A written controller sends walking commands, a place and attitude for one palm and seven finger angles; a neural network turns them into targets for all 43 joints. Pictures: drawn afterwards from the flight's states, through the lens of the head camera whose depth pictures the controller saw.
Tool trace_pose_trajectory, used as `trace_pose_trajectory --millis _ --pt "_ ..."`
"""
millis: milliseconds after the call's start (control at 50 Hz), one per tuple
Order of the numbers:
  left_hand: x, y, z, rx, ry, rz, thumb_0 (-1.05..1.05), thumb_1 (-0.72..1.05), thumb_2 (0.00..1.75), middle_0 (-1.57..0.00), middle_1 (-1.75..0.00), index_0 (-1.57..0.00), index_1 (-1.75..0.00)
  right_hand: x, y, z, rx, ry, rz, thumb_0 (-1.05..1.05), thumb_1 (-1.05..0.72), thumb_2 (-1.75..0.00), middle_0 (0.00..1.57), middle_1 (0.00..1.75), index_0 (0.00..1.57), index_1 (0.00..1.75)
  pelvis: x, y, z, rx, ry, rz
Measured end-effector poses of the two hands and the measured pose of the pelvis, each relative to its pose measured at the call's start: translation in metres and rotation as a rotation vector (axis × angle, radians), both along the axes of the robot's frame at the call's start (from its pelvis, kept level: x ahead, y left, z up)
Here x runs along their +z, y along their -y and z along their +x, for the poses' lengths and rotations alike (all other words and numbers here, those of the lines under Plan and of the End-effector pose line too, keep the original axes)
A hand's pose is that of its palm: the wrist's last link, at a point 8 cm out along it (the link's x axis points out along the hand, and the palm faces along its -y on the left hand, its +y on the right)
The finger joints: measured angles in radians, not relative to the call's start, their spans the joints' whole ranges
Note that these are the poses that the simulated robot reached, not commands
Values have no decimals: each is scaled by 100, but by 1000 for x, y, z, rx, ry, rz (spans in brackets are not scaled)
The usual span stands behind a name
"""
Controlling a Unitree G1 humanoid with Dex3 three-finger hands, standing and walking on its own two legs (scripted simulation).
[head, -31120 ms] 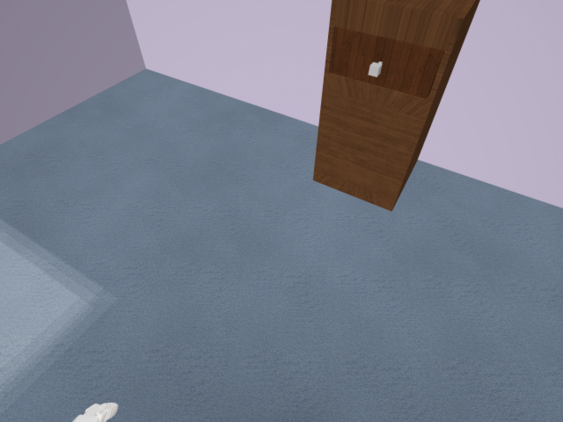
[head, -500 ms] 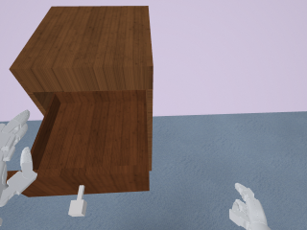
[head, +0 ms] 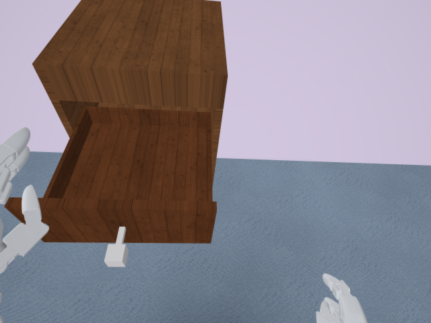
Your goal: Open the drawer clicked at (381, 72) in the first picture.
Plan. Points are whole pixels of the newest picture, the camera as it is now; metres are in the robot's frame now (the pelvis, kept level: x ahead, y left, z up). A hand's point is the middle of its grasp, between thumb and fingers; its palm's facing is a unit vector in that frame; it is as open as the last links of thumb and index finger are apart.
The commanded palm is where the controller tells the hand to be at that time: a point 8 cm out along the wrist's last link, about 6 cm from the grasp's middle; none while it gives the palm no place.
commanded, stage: step back with the hand held close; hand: left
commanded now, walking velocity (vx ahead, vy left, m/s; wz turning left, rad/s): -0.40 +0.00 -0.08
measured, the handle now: (118, 246) +0.27 +0.21 -0.07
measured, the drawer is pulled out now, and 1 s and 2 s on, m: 0.30 0.30 0.30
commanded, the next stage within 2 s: stop stepping back and stand still in 0.52 s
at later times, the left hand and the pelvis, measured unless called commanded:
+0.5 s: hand out of the picture +0.10 +0.17 +0.17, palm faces +0.16 -0.82 -0.55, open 7.4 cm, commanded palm +0.04 +0.23 +0.19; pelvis -0.11 -0.04 +0.02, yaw -5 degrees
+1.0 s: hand out of the picture -0.06 +0.18 +0.18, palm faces +0.35 -0.83 -0.43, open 7.4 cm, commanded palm -0.11 +0.22 +0.19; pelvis -0.25 -0.05 +0.01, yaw -3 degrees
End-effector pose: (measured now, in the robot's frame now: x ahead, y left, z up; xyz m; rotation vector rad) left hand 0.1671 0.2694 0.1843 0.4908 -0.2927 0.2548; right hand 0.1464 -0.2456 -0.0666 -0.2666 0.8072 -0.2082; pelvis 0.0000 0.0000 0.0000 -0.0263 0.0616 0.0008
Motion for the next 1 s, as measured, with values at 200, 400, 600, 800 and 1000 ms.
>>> trace_pose_trajectory --millis 200,400,600,800,1000 --pt "16 3 -18 -5 -41 62 2 89 90 -21 -30 -21 -30 4 -18 -16 13 59 69 1 -91 -90 20 30 20 30 10 2 -28 -72 -45 -1" --pt "11 63 -55 -163 -137 102 2 89 89 -21 -30 -21 -30 -4 10 -60 -4 88 147 1 -91 -90 20 30 20 30 10 31 -96 -96 -24 -13" --pt "-2 33 -128 29 -175 44 2 89 89 -21 -30 -21 -30 16 48 -120 -65 36 -20 1 -91 -90 20 30 20 30 15 33 -140 -61 -35 34" --pt "15 52 -203 -35 -74 58 2 89 89 -21 -30 -21 -30 13 18 -186 2 131 88 1 -91 -90 20 30 20 30 7 41 -207 -65 41 41" --pt "13 50 -262 67 -28 -4 1 89 89 -21 -30 -21 -30 -5 37 -267 -10 18 108 1 -91 -90 20 30 20 30 12 52 -252 -46 44 51"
